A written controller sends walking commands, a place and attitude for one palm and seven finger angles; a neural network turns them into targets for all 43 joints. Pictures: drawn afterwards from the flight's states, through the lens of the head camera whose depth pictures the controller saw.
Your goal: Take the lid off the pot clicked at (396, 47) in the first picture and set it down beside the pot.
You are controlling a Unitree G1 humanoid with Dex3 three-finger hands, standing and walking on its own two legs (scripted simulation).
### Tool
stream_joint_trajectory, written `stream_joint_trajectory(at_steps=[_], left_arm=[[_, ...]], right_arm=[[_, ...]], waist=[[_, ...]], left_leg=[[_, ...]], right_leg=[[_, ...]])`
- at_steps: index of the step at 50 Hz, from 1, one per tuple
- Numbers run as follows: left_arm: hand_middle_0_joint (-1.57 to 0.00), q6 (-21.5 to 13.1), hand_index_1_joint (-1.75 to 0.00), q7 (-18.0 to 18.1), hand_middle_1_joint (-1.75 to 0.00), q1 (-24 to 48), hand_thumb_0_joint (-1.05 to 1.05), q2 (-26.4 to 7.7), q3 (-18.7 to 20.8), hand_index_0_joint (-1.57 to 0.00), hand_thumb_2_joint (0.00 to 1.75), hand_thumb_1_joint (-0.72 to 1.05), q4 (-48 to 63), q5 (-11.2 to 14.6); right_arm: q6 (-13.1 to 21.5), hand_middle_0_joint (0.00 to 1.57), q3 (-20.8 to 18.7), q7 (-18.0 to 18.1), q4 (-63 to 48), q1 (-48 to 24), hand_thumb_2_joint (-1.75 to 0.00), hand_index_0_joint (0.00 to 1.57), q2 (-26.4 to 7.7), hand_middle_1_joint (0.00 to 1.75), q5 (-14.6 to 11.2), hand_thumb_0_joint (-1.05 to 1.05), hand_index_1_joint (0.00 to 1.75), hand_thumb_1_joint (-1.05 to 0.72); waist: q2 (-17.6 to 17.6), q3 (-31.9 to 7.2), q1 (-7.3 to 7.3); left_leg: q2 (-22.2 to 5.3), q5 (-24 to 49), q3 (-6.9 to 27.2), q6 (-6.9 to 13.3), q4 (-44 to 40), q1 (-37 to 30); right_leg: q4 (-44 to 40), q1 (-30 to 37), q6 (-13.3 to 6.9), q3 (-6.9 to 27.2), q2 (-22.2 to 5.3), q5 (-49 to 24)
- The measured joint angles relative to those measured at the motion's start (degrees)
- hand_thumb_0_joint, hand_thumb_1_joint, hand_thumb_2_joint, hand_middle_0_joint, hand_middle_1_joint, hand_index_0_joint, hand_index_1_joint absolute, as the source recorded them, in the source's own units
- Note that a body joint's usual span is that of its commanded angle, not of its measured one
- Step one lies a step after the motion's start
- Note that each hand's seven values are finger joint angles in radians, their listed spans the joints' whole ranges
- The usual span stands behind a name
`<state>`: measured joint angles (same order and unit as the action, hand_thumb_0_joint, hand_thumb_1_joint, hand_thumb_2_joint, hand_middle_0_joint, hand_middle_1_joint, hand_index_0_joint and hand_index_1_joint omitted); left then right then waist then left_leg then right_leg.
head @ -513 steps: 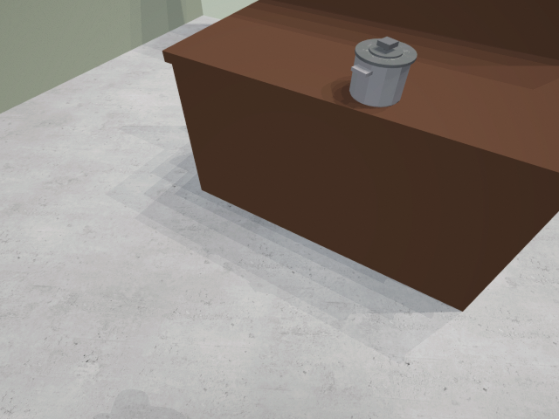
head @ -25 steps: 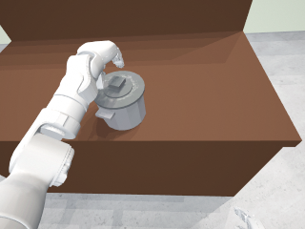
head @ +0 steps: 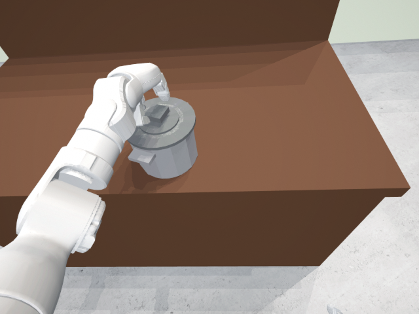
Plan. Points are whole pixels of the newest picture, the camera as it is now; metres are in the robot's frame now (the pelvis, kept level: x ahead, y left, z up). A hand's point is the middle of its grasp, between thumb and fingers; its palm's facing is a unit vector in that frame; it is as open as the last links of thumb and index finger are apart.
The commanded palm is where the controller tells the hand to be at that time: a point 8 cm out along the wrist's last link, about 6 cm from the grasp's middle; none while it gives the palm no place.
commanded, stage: lower the open fingers around the knob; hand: left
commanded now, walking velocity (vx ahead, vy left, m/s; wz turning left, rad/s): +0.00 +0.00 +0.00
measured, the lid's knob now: (156, 113) +0.51 +0.10 +0.11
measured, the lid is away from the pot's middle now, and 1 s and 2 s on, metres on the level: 0.00 0.00 0.00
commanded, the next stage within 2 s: close the fingers and squeeze the knob in 0.60 s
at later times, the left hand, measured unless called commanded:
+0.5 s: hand (151, 116) +0.47 +0.10 +0.13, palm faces -0.35 -0.05 -0.94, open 10.0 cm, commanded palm +0.46 +0.11 +0.19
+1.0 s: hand (150, 116) +0.47 +0.11 +0.13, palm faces -0.35 -0.04 -0.94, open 9.8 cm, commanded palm +0.47 +0.11 +0.19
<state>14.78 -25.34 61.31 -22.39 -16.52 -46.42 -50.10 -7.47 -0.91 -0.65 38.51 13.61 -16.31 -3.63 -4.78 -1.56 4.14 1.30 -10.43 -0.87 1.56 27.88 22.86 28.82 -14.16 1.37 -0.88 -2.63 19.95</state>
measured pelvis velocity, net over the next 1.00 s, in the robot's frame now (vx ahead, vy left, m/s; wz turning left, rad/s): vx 0.00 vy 0.00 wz -0.01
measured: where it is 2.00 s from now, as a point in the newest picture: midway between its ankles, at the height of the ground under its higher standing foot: outside the picture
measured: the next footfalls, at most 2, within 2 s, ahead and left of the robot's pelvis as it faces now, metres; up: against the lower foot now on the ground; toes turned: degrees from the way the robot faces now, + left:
none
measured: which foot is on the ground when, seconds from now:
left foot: down 0.00-1.00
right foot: down 0.00-1.00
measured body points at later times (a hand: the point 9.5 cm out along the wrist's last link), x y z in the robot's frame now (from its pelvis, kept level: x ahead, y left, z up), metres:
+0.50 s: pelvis +0.00 +0.00 +0.00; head +0.03 -0.04 +0.45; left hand +0.48 +0.11 +0.19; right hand +0.09 -0.26 -0.14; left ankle +0.04 +0.11 -0.73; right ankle -0.06 -0.13 -0.73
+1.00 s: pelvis +0.00 +0.00 +0.00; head +0.04 -0.04 +0.45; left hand +0.49 +0.11 +0.18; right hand +0.09 -0.27 -0.14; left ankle +0.04 +0.11 -0.73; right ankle -0.06 -0.13 -0.73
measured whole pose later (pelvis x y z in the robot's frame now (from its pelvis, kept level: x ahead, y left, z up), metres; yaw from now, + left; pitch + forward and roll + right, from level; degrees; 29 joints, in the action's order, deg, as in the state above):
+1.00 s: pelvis +0.00 +0.00 +0.00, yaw -1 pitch +7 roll +0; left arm 13.4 -20.6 59.6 -21.2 -16.7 -50.0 -51.1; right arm -7.9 -1.1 -0.4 38.6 13.2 -15.7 -3.7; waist -4.4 -2.5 4.7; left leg 0.5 -11.3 -1.1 1.2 29.1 24.7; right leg 29.4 -15.9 1.0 -0.4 -1.9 20.2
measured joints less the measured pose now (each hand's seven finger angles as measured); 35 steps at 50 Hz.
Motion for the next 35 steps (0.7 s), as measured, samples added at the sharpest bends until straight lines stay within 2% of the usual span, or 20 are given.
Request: stream_joint_trajectory(at_steps=[5,12,25,35], left_arm=[[-0.86,-1.4,-0.09,1.5,-0.08,-1.1,0.00,0.4,-0.1,-0.86,1.51,-0.31,1.0,-0.2],[-0.86,-0.6,-0.09,3.9,-0.08,-0.5,0.00,1.5,-0.6,-0.86,1.51,-0.31,-2.7,-0.9],[-0.86,-1.7,-0.08,5.0,-0.08,-1.6,0.00,1.8,0.5,-0.85,1.51,-0.31,-4.3,-0.8],[-0.85,-1.1,-0.09,5.0,-0.08,-1.0,0.00,1.3,0.2,-0.86,1.51,-0.31,-4.9,-1.0]], right_arm=[[0.4,0.20,-0.5,0.0,0.1,0.4,-0.90,0.20,-0.1,0.30,0.1,0.01,0.30,-0.91],[0.6,0.20,-0.2,0.0,0.5,-0.3,-0.90,0.20,0.3,0.30,0.0,0.01,0.30,-0.91],[0.3,0.20,0.0,0.3,0.5,-0.2,-0.90,0.20,0.8,0.30,0.0,0.00,0.30,-0.91],[-0.3,0.20,0.0,0.5,0.4,-0.3,-0.90,0.20,0.3,0.30,-0.2,0.00,0.30,-0.91]], waist=[[0.3,0.3,0.07],[0.4,0.1,0.33],[0.2,-1.0,0.49],[0.4,-1.0,0.61]], left_leg=[[-0.1,0.2,-0.2,0.0,-0.2,-0.1],[-0.3,0.3,-0.2,-0.1,0.1,0.9],[-0.8,-0.4,-0.3,-0.3,0.8,1.4],[-0.9,-0.6,-0.2,-0.4,1.2,1.8]], right_leg=[[-0.1,-0.1,0.0,0.2,0.0,-0.2],[0.4,-1.2,-0.1,0.3,0.3,-0.3],[0.7,-1.6,-0.4,0.5,0.7,0.1],[0.8,-1.8,-0.5,0.4,0.9,0.2]])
